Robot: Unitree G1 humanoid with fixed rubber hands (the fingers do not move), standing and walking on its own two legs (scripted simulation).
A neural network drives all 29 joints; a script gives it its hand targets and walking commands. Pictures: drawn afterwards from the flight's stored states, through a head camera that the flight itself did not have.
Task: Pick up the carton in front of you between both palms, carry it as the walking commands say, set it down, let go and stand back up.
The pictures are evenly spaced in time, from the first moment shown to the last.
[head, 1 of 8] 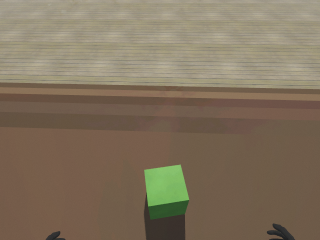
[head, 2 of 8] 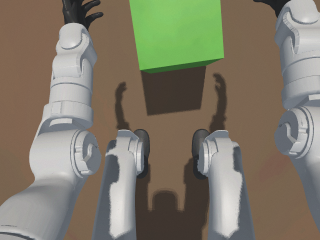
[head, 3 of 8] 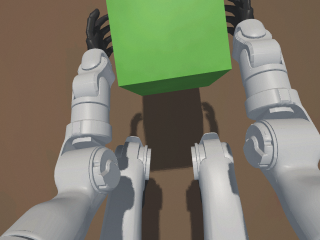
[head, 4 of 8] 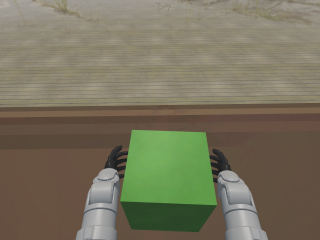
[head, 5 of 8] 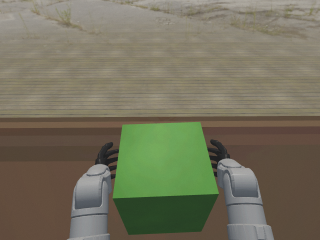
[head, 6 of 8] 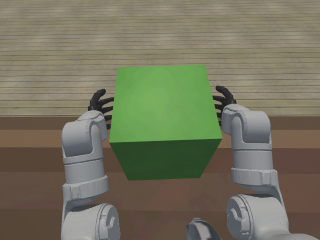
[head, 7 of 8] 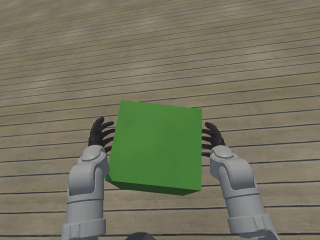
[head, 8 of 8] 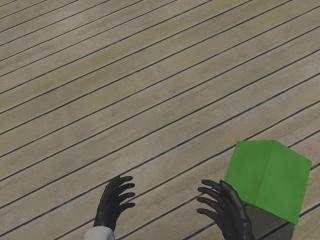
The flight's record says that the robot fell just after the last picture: yes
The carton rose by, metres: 0.67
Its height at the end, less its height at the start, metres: -0.90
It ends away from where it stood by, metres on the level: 6.80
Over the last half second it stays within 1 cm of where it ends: no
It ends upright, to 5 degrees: no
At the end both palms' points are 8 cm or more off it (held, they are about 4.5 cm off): yes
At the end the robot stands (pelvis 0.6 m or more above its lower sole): yes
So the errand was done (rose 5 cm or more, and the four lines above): no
